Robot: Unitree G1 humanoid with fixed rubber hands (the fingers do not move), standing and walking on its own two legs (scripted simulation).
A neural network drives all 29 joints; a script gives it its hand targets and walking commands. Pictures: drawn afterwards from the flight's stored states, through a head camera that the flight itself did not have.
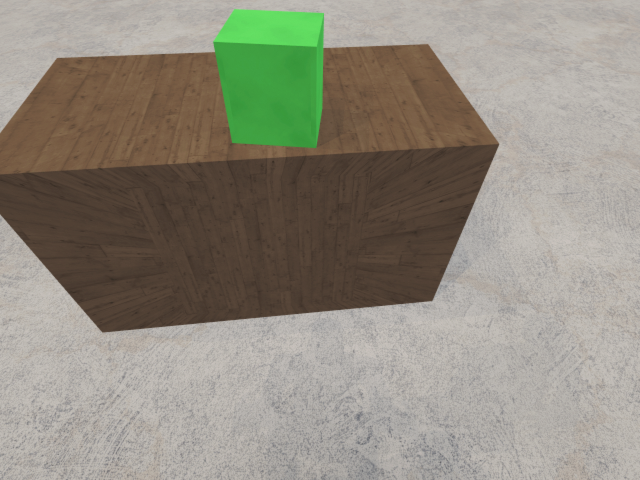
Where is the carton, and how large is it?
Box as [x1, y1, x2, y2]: [213, 9, 323, 147]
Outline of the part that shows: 234,9 213,41 232,142 315,147 321,113 323,13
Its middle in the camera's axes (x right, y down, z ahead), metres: -0.10 -0.35 +0.88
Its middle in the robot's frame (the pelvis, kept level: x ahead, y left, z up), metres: +0.90 +0.13 +0.05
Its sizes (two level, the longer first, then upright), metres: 0.200 0.176 0.231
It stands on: a pedestal, 0.70 m high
